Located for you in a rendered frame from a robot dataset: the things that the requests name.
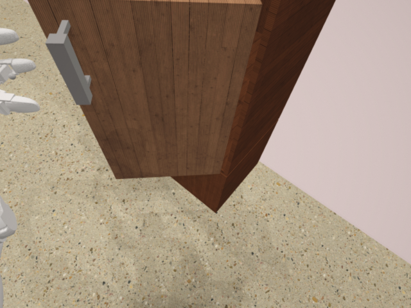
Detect cupboard door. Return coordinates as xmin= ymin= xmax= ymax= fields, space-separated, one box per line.
xmin=28 ymin=0 xmax=263 ymax=179

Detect handle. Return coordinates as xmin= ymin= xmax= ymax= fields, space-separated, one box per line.
xmin=45 ymin=20 xmax=92 ymax=105

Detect robot left upper arm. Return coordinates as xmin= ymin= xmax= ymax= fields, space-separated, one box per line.
xmin=0 ymin=196 xmax=17 ymax=308

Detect robot left hand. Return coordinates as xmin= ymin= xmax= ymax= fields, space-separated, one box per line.
xmin=0 ymin=28 xmax=40 ymax=116

